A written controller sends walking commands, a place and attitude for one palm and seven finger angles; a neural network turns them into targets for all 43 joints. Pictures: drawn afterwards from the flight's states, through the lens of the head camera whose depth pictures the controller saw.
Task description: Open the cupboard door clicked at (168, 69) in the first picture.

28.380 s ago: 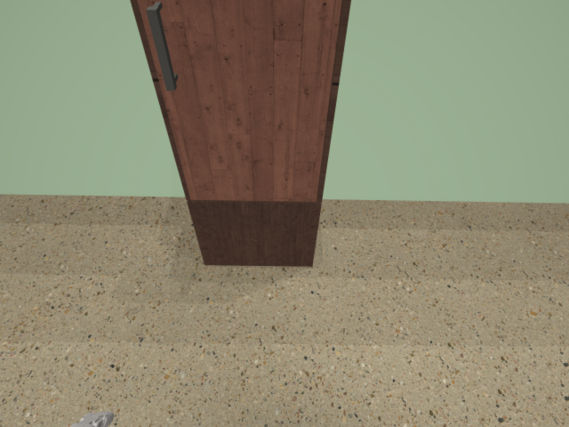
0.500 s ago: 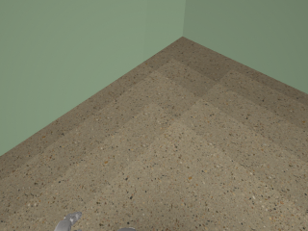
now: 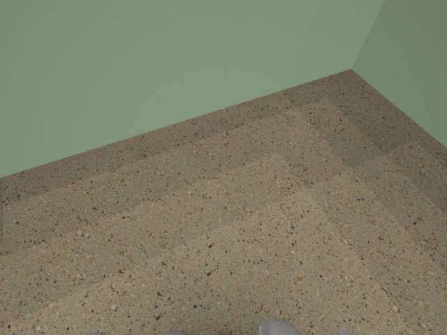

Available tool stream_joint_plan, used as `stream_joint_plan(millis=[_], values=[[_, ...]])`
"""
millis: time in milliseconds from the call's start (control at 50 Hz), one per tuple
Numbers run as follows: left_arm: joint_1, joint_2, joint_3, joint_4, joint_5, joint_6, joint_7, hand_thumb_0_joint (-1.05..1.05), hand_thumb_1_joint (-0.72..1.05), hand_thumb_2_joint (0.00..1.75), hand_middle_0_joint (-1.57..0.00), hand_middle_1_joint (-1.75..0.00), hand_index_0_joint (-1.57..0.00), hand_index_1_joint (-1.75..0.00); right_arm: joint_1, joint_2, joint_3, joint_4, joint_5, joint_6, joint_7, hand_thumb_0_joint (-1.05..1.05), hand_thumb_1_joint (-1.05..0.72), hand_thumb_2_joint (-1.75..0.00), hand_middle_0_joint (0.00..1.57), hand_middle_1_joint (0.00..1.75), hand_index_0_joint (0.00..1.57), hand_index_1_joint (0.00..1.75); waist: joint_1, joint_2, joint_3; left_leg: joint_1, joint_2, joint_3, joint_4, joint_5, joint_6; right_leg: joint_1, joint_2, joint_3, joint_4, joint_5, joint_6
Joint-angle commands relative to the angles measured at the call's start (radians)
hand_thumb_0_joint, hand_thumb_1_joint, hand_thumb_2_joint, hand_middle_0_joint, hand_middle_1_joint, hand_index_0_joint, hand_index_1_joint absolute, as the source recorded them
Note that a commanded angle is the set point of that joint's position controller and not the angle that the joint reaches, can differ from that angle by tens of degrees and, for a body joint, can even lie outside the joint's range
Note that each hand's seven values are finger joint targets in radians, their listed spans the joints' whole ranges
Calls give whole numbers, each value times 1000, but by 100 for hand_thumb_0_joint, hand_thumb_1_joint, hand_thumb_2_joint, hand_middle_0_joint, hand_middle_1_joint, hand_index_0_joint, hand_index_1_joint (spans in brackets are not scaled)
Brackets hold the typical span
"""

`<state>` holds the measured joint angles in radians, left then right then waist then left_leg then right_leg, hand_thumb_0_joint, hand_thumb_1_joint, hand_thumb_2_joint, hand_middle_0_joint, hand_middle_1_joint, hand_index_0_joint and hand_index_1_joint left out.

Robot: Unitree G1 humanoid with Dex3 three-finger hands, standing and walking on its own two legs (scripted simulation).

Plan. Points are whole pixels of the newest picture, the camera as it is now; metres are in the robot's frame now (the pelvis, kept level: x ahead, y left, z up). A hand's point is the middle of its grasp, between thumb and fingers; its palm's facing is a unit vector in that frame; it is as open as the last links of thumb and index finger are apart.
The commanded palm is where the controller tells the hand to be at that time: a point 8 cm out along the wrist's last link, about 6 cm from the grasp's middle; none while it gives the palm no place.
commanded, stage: turn to face it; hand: left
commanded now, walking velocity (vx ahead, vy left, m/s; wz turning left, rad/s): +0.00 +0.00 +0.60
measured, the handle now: out of the picture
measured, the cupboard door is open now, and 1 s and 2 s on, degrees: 43 43 43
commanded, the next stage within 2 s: take the last steps up to it in 1.86 s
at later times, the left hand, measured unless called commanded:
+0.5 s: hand out of the picture +0.02 +0.16 -0.15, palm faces +0.33 -0.91 -0.25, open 7.3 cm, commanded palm none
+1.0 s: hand out of the picture +0.02 +0.17 -0.15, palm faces +0.57 -0.77 -0.30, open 7.4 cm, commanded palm none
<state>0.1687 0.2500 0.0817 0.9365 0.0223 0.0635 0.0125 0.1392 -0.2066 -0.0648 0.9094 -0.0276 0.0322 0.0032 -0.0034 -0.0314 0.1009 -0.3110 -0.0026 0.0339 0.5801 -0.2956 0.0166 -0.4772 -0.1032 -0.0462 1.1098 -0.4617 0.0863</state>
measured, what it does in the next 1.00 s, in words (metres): steps on the spot, turning left: right foot, then left foot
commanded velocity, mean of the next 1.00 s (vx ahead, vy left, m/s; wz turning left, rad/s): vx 0.00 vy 0.00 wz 0.60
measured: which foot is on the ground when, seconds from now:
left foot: down 0.00-0.20, up 0.22-0.56, down 0.58-0.94, up 0.96-1.00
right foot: up 0.00-0.18, down 0.20-0.58, up 0.60-0.92, down 0.94-1.00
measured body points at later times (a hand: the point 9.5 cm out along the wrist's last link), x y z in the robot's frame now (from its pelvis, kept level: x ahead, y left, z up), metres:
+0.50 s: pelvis +0.02 -0.04 +0.01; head +0.08 -0.03 +0.45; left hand +0.00 +0.21 -0.13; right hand +0.18 -0.26 -0.14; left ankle -0.03 +0.09 -0.69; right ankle +0.02 -0.15 -0.73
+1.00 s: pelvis +0.05 -0.06 +0.00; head +0.11 -0.05 +0.44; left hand -0.01 +0.21 -0.12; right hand +0.25 -0.22 -0.17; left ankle -0.03 +0.06 -0.69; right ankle +0.11 -0.14 -0.73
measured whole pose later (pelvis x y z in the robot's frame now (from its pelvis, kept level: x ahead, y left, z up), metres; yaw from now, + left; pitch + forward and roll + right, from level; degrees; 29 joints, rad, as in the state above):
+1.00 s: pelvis +0.05 -0.06 +0.00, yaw +36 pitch +0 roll +1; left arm 0.15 0.18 0.05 0.87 0.03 0.00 0.02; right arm 0.16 -0.24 -0.09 0.94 -0.02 0.07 0.01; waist -0.02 0.06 0.10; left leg -0.44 -0.04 -0.08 0.92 -0.48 -0.03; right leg -0.30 -0.05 -0.08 0.63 -0.34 -0.01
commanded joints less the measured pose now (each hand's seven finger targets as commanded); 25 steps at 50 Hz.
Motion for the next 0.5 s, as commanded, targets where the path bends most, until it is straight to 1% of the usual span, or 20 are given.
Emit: stream_joint_plan(millis=[0,40,80,100,120,140,160,180,200,220,240,260,280,300,340,400,420,440,460,480], values=[[-18,52,9,-102,-4,-38,-2,0,90,90,-20,-30,-20,-30,53,-208,-48,-49,-1,-17,-16,0,-90,-90,20,30,20,30,-22,162,-156,178,236,-259,-207,434,149,-51,15,31,-92,27,3],[-36,44,5,-114,-7,-40,0,0,90,90,-20,-30,-20,-30,58,-210,-52,-48,-4,-12,-13,0,-90,-90,20,30,20,30,-30,170,-149,150,229,-282,-198,422,151,7,38,19,-202,9,0],[-10,40,4,-115,-11,-45,1,0,90,90,-20,-30,-20,-30,34,-214,-55,-56,-5,-6,-12,0,-90,-90,20,30,20,30,-20,182,-157,115,215,-307,-170,435,144,96,71,-2,-334,19,-7],[31,43,6,-108,-10,-50,1,0,90,90,-20,-30,-20,-30,9,-218,-57,-60,-2,-3,-11,0,-90,-90,20,30,20,30,0,197,-162,87,206,-306,-149,415,133,153,85,-12,-404,64,-10],[60,48,8,-100,-12,-54,3,0,90,90,-20,-30,-20,-30,-10,-209,-58,-67,1,1,-9,0,-90,-90,20,30,20,30,13,194,-164,32,182,-310,-129,370,115,235,93,-21,-497,132,-15],[101,65,14,-94,-11,-63,6,0,90,90,-20,-30,-20,-30,-29,-196,-56,-74,7,2,-7,0,-90,-90,20,30,20,30,40,162,-166,-34,144,-291,-81,297,78,339,75,-15,-640,225,-22],[135,132,29,-91,2,-75,15,0,90,90,-20,-30,-20,-30,-14,-142,-51,-84,17,1,-2,0,-90,-90,20,30,20,30,54,-38,-182,-189,47,-212,79,91,16,488,-93,153,-782,253,-69],[141,213,42,-92,12,-78,21,0,90,90,-20,-30,-20,-30,-21,-94,-43,-105,19,-1,4,0,-90,-90,20,30,20,30,65,-296,-150,-324,-91,-49,354,-304,-55,494,-366,414,-841,384,-200],[125,189,33,-96,2,-79,28,0,90,90,-20,-30,-20,-30,-34,-137,-54,-93,9,9,3,0,-90,-90,20,30,20,30,57,-240,-138,-300,-27,-116,559,-326,-46,388,-410,377,-824,454,-247],[72,151,27,-106,1,-78,31,0,90,90,-20,-30,-20,-30,-37,-124,-53,-81,9,17,5,0,-90,-90,20,30,20,30,27,-228,-111,-309,-3,-118,665,-276,-51,353,-349,339,-800,481,-253],[22,114,15,-114,0,-77,29,0,90,90,-20,-30,-20,-30,-30,-123,-48,-60,8,22,11,0,-90,-90,20,30,20,30,2,-181,-89,-309,21,-99,709,-200,-63,348,-287,211,-769,544,-232],[5,97,7,-120,-1,-79,27,0,90,90,-20,-30,-20,-30,-24,-103,-43,-50,9,28,19,0,-90,-90,20,30,20,30,-14,-149,-90,-291,24,-81,710,-148,-72,328,-242,111,-755,581,-202],[-1,91,4,-125,0,-81,27,0,90,90,-20,-30,-20,-30,-18,-93,-38,-44,10,31,23,0,-90,-90,20,30,20,30,-18,-165,-97,-277,27,-61,677,-130,-77,330,-229,63,-752,601,-188],[8,92,7,-121,4,-82,28,0,90,90,-20,-30,-20,-30,-23,-84,-35,-43,13,32,27,0,-90,-90,20,30,20,30,-13,-166,-105,-261,28,-41,611,-127,-81,356,-220,25,-748,629,-177],[46,108,12,-110,3,-83,26,0,90,90,-20,-30,-20,-30,-54,-74,-28,-45,13,31,30,0,-90,-90,20,30,20,30,7,-142,-112,-233,26,0,481,-139,-84,399,-230,-22,-727,684,-174],[103,129,25,-83,9,-82,23,0,90,90,-20,-30,-20,-30,-99,-53,-17,-54,16,22,33,0,-90,-90,20,30,20,30,41,-160,-117,-182,16,52,287,-163,-78,458,-248,-56,-684,786,-173],[116,140,31,-79,9,-82,22,0,90,90,-20,-30,-20,-30,-106,-53,-15,-60,17,19,33,0,-90,-90,20,30,20,30,48,-169,-115,-168,16,64,238,-171,-71,463,-263,-55,-670,812,-180],[119,150,35,-76,9,-80,21,0,90,90,-20,-30,-20,-30,-105,-55,-15,-63,18,15,33,0,-90,-90,20,30,20,30,50,-169,-121,-139,12,73,192,-169,-63,463,-276,-56,-654,823,-182],[117,158,36,-73,9,-79,20,0,90,90,-20,-30,-20,-30,-90,-58,-16,-62,18,13,32,0,-90,-90,20,30,20,30,41,-176,-129,-107,5,83,141,-149,-57,454,-278,-62,-633,826,-175],[107,162,38,-72,7,-78,17,0,90,90,-20,-30,-20,-30,-68,-64,-17,-59,17,10,30,0,-90,-90,20,30,20,30,26,-171,-136,-65,-3,100,78,-107,-51,445,-275,-88,-601,826,-159]])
